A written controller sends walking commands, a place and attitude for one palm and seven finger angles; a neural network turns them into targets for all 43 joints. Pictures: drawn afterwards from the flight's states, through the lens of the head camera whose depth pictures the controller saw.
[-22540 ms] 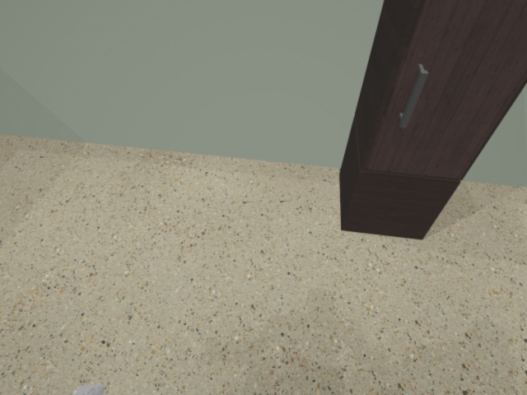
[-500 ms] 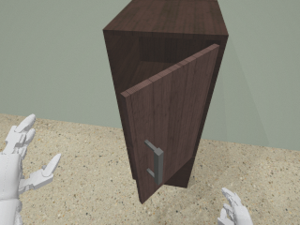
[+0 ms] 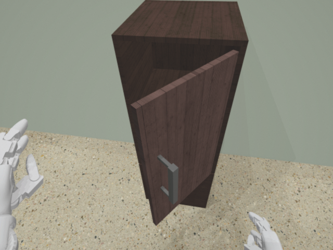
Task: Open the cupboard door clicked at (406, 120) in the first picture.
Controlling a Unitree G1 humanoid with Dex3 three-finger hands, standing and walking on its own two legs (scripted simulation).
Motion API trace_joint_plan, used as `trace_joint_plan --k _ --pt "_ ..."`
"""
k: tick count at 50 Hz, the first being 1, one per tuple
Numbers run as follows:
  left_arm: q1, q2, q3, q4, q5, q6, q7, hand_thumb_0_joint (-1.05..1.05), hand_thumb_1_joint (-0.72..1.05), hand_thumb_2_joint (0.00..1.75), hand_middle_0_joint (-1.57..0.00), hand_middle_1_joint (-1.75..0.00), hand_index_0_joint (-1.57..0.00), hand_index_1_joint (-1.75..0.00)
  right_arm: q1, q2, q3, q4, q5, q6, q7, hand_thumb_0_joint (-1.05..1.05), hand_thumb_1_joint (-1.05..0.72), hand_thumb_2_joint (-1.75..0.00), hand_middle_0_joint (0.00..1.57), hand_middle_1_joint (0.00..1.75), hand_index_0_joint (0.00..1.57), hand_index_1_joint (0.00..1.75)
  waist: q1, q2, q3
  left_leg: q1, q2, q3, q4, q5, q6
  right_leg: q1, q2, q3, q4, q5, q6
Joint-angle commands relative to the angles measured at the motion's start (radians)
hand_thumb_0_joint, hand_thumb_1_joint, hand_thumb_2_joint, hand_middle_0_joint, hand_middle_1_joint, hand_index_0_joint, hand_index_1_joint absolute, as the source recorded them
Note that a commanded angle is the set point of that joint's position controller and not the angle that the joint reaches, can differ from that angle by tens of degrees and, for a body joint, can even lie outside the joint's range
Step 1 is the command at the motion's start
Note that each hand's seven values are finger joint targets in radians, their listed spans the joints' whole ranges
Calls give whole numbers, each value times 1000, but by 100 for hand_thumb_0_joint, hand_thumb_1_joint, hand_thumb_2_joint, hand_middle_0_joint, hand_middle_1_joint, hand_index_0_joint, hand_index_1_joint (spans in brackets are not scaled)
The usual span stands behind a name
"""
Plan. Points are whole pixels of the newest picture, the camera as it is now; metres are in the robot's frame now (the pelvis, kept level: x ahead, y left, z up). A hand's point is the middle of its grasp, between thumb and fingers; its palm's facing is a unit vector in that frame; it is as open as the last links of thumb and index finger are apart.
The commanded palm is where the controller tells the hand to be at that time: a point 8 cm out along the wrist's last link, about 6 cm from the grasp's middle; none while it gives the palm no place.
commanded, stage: step back with the hand held close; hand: left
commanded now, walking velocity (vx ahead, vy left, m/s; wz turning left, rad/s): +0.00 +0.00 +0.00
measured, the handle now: (167, 180) +0.31 +0.05 -0.02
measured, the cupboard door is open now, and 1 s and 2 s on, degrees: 53 53 53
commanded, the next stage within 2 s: stop stepping back and stand still in 1.68 s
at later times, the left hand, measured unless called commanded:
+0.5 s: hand (28, 191) +0.16 +0.27 +0.15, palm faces +0.36 -0.77 -0.53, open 7.4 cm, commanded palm +0.10 +0.31 +0.17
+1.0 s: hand (2, 224) +0.10 +0.27 +0.16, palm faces +0.45 -0.75 -0.48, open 7.4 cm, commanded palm +0.03 +0.31 +0.17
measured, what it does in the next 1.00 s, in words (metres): shifts its weight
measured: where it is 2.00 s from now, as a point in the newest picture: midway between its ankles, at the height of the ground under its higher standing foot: outside the picture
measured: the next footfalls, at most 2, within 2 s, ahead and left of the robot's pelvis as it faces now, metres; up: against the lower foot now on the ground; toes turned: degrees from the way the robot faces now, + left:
right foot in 1.56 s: -0.24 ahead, -0.13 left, +0.00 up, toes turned +4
left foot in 1.74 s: -0.12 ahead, +0.08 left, +0.00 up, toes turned -1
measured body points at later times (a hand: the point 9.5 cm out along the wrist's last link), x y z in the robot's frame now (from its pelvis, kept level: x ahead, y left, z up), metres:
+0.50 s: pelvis -0.05 +0.01 +0.00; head -0.03 +0.01 +0.45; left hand +0.14 +0.31 +0.18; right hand +0.13 -0.24 -0.08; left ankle -0.05 +0.12 -0.74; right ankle +0.02 -0.13 -0.74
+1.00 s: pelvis -0.11 +0.02 -0.02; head -0.08 +0.02 +0.43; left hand +0.07 +0.31 +0.18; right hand +0.05 -0.23 -0.10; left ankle -0.05 +0.12 -0.74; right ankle +0.02 -0.13 -0.74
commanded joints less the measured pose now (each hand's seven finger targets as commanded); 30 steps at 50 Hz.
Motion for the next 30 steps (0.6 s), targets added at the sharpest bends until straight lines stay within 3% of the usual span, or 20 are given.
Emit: trace_joint_plan --k 1,4,5,6,7,10,13,16,18,19,25,30 --pt "-103 182 113 -200 -1 -71 22 0 90 90 -20 -30 -20 -30 -141 -101 -35 -163 2 -61 -10 0 -90 -90 20 30 20 30 3 -15 -41 -118 -7 19 -77 269 13 79 22 -7 -52 137 -29" --pt "-103 179 111 -194 -2 -74 21 0 90 90 -20 -30 -20 -30 -143 -101 -36 -161 1 -61 -9 0 -90 -90 20 30 20 30 3 -16 -42 -119 -8 19 -81 261 14 84 20 -4 -55 131 -29" --pt "-214 217 129 -238 1 -80 27 0 90 90 -20 -30 -20 -30 -152 -105 -35 -155 2 -61 -12 0 -90 -90 20 30 20 30 -2 9 -75 -103 -12 21 -78 255 17 89 20 3 -60 131 -30" --pt "-266 317 246 -230 5 -121 36 0 90 90 -20 -30 -20 -30 -125 -119 -27 -193 13 -38 -14 0 -90 -90 20 30 20 30 -50 -57 27 -191 1 14 -50 173 27 -16 -15 86 -106 182 -28" --pt "-145 237 190 -135 6 -120 24 0 90 90 -20 -30 -20 -30 -128 -111 -31 -177 8 -17 -14 0 -90 -90 20 30 20 30 -54 -101 9 -182 -4 2 -33 163 31 -28 -30 88 -114 188 -30" --pt "-55 208 156 -168 9 -136 16 0 90 90 -20 -30 -20 -30 -142 -127 -41 -198 1 14 -9 0 -90 -90 20 30 20 30 -54 -24 -75 -169 -3 11 -27 246 25 -1 -41 74 -77 281 -32" --pt "20 222 174 -200 7 -139 24 0 90 90 -20 -30 -20 -30 -146 -130 -48 -213 0 35 -11 0 -90 -90 20 30 20 30 -51 -4 -147 -175 7 4 -27 348 19 41 -37 49 -32 356 -26" --pt "59 252 209 -246 4 -140 33 0 90 90 -20 -30 -20 -30 -139 -126 -59 -235 4 55 -14 0 -90 -90 20 30 20 30 -50 -48 -202 -192 16 -1 -21 398 13 66 -29 43 12 411 -20" --pt "66 281 238 -274 4 -143 39 0 90 90 -20 -30 -20 -30 -145 -127 -65 -245 6 64 -16 0 -90 -90 20 30 20 30 -46 -23 -216 -214 16 -8 -19 415 11 76 -30 42 37 436 -20" --pt "76 267 228 -279 3 -144 40 0 90 90 -20 -30 -20 -30 -138 -124 -65 -252 8 67 -16 0 -90 -90 20 30 20 30 -49 -26 -212 -228 20 -9 -18 420 9 76 -28 40 51 440 -18" --pt "54 251 213 -260 13 -156 49 0 90 90 -20 -30 -20 -30 -133 -130 -69 -254 14 64 -20 0 -90 -90 20 30 20 30 -55 -19 -116 -361 38 -20 -54 175 37 28 -22 60 56 247 -6" --pt "28 247 212 -273 30 -173 57 0 90 90 -20 -30 -20 -30 -121 -139 -70 -260 15 47 -19 0 -90 -90 20 30 20 30 -59 -14 -75 -532 49 -45 -83 -127 70 58 -21 91 86 95 -3"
